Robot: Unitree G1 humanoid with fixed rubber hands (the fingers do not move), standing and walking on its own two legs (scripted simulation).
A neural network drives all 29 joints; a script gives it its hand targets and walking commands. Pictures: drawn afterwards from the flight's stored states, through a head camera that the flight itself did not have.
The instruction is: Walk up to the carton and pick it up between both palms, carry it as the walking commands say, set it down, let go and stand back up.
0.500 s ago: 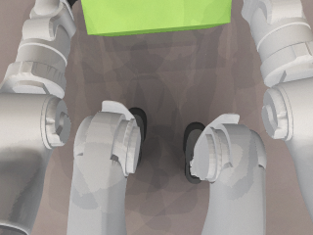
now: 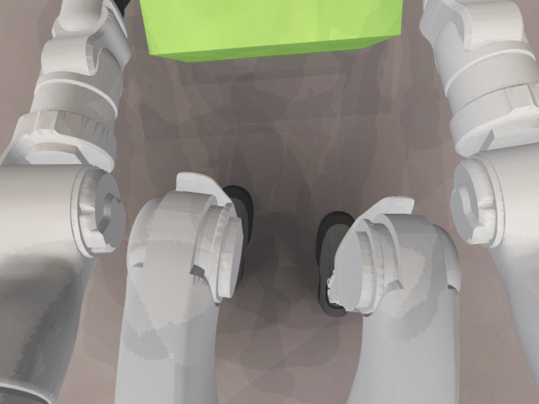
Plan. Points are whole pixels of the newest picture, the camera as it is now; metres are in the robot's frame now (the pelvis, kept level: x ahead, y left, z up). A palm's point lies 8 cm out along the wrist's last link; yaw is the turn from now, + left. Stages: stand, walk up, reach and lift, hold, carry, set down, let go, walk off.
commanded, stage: set down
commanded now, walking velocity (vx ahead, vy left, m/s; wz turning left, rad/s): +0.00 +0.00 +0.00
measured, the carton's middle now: out of the picture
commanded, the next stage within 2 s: none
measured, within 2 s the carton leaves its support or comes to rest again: neither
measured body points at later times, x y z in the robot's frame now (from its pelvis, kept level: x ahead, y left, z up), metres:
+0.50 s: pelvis +0.00 +0.00 +0.00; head +0.37 +0.03 +0.23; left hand +0.50 +0.30 -0.19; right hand +0.58 -0.11 -0.19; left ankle +0.12 +0.11 -0.32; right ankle +0.09 -0.10 -0.32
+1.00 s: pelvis -0.01 +0.00 +0.06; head +0.37 +0.05 +0.28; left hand +0.51 +0.32 -0.09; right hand +0.60 -0.11 -0.09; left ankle +0.12 +0.11 -0.32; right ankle +0.09 -0.10 -0.32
